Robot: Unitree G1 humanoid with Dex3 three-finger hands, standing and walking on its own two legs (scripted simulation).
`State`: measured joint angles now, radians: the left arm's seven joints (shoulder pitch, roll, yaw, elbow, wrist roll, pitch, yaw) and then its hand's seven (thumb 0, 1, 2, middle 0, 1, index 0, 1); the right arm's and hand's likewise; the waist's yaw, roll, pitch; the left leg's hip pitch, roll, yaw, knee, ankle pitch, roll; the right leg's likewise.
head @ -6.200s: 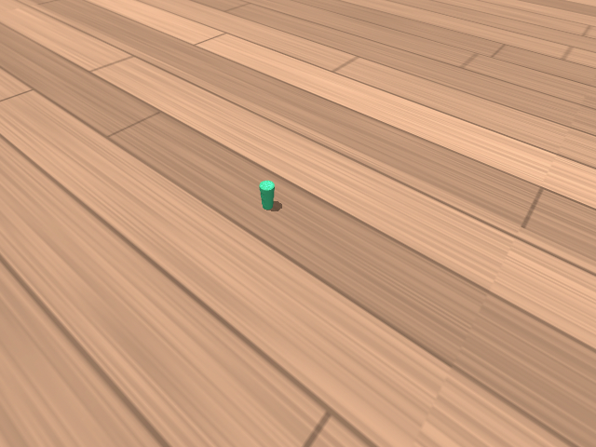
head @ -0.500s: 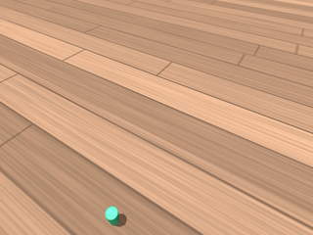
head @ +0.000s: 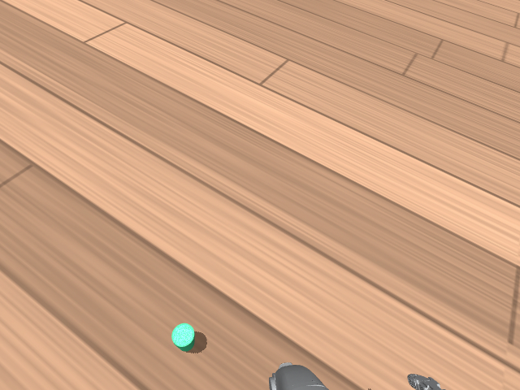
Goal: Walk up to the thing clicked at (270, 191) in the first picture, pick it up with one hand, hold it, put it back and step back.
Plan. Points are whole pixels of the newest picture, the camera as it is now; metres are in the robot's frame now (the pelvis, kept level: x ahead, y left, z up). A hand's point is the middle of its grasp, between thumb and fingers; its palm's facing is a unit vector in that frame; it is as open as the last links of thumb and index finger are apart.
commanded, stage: walk up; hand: left
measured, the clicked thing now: (185, 339) +0.34 +0.17 -0.70
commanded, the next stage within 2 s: stand in 1.42 s
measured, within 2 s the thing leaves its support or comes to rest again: neither
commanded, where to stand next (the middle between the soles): +0.01 -0.04 m, yaw +1 degrees
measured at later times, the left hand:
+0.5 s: hand out of the picture +0.06 +0.18 -0.13, palm faces +0.01 -0.92 -0.40, open 7.4 cm
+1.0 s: hand out of the picture -0.01 +0.22 -0.15, palm faces +0.06 -0.94 -0.34, open 7.4 cm
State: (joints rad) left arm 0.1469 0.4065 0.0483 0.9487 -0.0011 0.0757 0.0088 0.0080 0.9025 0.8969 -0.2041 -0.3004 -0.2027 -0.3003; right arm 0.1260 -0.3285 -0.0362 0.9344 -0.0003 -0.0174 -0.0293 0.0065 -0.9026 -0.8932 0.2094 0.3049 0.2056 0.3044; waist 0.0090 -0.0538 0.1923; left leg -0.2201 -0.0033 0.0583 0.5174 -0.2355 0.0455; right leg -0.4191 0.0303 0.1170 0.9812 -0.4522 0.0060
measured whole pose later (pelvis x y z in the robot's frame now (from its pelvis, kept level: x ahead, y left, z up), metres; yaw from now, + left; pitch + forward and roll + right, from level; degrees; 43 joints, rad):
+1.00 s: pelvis -0.04 -0.04 +0.01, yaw +3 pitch -2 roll -1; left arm 0.22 0.36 0.02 1.05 0.01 -0.02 -0.02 0.01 0.90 0.90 -0.21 -0.30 -0.20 -0.30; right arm 0.16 -0.35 0.00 0.99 -0.01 -0.02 0.02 0.01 -0.90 -0.89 0.21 0.30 0.20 0.30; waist 0.03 0.01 0.03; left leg -0.16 -0.01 -0.02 0.47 -0.27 0.01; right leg -0.17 0.00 -0.02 0.43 -0.23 0.00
